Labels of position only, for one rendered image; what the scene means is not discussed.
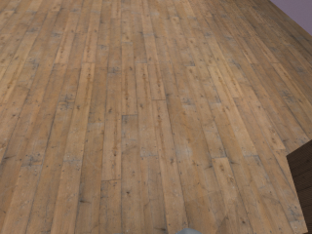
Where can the cupboard door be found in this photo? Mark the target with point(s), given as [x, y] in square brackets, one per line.
[300, 164]

